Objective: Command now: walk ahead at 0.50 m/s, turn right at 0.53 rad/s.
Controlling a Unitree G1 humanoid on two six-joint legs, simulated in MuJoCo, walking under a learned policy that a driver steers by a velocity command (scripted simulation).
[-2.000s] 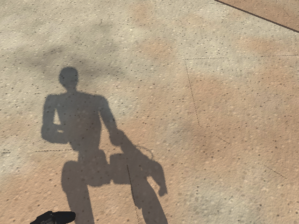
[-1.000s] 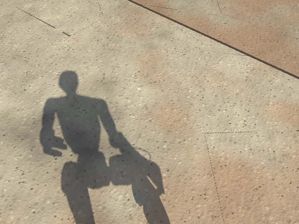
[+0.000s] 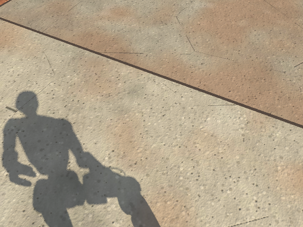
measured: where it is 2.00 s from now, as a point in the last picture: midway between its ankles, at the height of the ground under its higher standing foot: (90, 125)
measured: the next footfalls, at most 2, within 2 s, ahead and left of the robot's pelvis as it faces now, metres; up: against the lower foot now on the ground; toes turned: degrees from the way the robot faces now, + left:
right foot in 0.20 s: +0.28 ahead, -0.16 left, +0.00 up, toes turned -8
left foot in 0.74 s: +0.57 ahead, +0.09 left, +0.00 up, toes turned +15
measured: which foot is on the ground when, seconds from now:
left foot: down 0.00-0.22, up 0.24-0.72, down 0.74-1.00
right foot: up 0.00-0.18, down 0.20-0.76, up 0.78-1.00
